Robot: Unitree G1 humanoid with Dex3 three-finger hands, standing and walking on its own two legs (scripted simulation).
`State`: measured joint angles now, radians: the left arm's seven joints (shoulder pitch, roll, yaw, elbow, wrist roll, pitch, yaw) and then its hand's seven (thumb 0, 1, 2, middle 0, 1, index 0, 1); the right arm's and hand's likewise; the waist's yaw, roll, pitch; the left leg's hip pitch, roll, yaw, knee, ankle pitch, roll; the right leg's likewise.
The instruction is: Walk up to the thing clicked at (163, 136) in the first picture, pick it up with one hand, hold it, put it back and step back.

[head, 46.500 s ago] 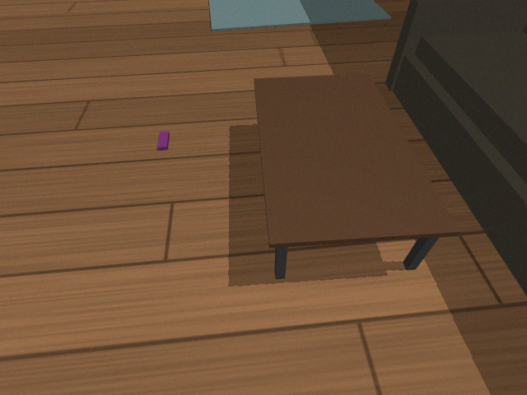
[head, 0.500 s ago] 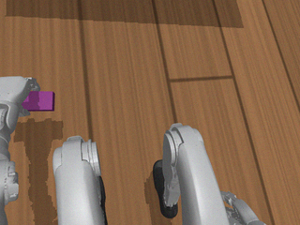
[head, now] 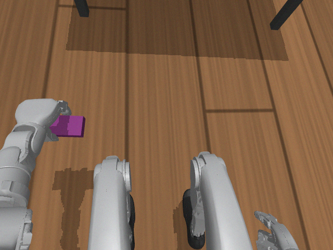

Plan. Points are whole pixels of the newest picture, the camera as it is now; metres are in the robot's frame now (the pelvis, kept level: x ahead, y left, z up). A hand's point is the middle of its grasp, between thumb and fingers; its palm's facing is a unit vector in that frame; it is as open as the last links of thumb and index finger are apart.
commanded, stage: lift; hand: left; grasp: from above
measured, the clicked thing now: (54, 125) +0.41 +0.31 -0.15
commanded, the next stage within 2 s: hold in 1.16 s
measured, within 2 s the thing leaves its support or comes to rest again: neither
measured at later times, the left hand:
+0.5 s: hand out of the picture +0.34 +0.28 +0.11, palm faces -0.42 -0.09 -0.90, open 8.3 cm
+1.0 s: hand out of the picture +0.35 +0.25 +0.23, palm faces -0.43 -0.08 -0.90, open 8.3 cm
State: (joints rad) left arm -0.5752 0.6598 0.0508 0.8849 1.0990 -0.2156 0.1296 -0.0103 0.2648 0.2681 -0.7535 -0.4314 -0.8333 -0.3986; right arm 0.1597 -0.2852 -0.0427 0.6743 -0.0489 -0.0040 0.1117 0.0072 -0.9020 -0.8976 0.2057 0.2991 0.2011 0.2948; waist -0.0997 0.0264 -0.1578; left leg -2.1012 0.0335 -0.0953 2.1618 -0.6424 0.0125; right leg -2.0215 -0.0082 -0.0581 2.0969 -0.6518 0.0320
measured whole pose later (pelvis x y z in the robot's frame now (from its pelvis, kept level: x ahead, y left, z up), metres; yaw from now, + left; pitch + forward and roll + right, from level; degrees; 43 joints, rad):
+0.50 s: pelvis +0.02 +0.00 +0.18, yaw +3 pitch +23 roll -4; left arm -0.27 0.54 -0.08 0.58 1.00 -0.07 0.05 -0.01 0.28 0.26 -0.74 -0.44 -0.83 -0.39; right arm 0.17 -0.24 -0.02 0.67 0.03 0.01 -0.03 0.01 -0.90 -0.90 0.21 0.30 0.20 0.30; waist -0.06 0.03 -0.18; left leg -1.42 0.05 -0.03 1.58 -0.57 0.01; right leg -1.37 -0.01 -0.03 1.53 -0.56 0.03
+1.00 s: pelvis +0.05 +0.00 +0.30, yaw +3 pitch +12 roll -1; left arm -0.29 0.42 -0.17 0.77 1.03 -0.02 0.12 -0.01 0.25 0.28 -0.78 -0.39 -0.86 -0.36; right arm 0.25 -0.25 -0.04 0.73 0.03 -0.03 -0.04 0.01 -0.90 -0.90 0.20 0.30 0.20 0.29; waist -0.05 0.03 -0.11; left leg -0.80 0.05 0.02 1.02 -0.42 0.00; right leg -0.78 -0.01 0.00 0.98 -0.41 0.02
